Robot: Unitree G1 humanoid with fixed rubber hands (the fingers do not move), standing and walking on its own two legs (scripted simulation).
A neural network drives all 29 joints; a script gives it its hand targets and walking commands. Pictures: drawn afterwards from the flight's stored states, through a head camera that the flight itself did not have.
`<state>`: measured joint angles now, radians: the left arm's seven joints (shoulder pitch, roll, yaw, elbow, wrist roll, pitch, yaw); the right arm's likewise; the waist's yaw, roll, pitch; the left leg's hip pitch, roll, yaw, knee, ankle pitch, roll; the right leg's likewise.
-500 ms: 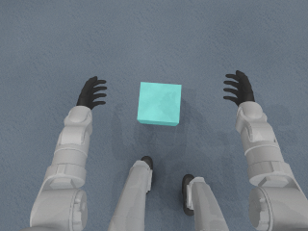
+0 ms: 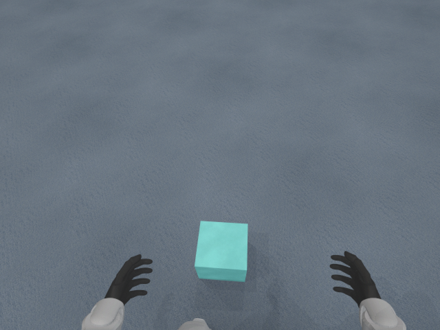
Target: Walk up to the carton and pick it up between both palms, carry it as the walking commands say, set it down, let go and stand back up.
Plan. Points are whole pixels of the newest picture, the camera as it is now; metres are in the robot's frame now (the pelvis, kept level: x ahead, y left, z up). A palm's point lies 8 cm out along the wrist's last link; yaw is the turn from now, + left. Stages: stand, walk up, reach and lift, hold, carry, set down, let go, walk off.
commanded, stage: let go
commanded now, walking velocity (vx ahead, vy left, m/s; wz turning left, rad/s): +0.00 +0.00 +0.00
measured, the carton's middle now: (222, 251) +0.47 +0.08 -0.67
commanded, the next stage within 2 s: stand in 0.54 s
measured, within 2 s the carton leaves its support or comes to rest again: neither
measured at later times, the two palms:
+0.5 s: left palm (95, 298) +0.16 +0.28 -0.07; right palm (362, 318) +0.17 -0.19 -0.05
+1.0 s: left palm (101, 315) +0.14 +0.26 -0.08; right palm out of the picture +0.16 -0.29 -0.10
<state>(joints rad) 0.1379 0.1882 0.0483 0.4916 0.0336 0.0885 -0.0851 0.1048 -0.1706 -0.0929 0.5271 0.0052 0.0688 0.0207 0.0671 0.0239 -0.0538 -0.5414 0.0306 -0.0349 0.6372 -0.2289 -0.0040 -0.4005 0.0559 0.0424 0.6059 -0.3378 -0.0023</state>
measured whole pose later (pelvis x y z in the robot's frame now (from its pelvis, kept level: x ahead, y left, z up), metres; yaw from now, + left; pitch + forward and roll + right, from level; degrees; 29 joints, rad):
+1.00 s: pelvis +0.04 -0.02 +0.00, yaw +1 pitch +0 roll +1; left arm 0.28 0.30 0.05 0.57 0.04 0.03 0.00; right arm 0.22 -0.30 -0.07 0.74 0.01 0.03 0.02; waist 0.04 -0.02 0.06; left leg -0.30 -0.01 -0.03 0.59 -0.28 -0.01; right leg -0.18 0.02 0.04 0.60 -0.42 -0.02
